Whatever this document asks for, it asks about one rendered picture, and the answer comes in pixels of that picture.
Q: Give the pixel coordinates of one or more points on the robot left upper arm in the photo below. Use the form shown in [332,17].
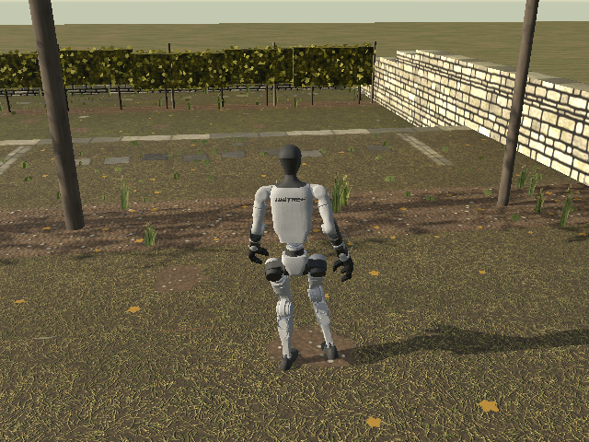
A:
[262,195]

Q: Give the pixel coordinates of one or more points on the robot head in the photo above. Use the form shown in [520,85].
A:
[290,159]

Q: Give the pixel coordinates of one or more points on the left robot forearm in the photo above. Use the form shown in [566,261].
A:
[254,240]

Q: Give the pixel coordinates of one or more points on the robot left thigh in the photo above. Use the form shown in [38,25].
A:
[280,284]

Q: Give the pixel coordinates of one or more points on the robot right upper arm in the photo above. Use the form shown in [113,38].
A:
[324,207]

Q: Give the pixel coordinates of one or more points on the robot left hand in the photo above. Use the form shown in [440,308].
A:
[253,258]

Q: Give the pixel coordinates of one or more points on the right robot forearm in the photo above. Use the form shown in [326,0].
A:
[338,244]

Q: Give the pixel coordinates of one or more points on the robot right hand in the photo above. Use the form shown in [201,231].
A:
[348,267]

